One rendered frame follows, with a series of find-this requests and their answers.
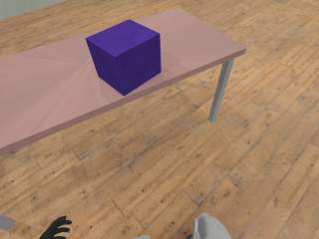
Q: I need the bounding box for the robot left hand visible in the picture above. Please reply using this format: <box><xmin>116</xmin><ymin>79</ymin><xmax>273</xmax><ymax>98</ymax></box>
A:
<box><xmin>39</xmin><ymin>215</ymin><xmax>72</xmax><ymax>239</ymax></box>

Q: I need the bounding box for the table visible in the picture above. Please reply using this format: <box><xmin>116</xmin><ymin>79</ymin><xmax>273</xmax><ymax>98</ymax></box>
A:
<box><xmin>0</xmin><ymin>7</ymin><xmax>246</xmax><ymax>231</ymax></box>

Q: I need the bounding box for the carton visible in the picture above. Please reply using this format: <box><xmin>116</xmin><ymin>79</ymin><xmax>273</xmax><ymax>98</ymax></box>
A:
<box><xmin>86</xmin><ymin>19</ymin><xmax>161</xmax><ymax>96</ymax></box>

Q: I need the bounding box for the robot right thigh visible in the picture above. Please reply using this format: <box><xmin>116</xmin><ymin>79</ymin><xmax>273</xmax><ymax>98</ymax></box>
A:
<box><xmin>192</xmin><ymin>215</ymin><xmax>232</xmax><ymax>239</ymax></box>

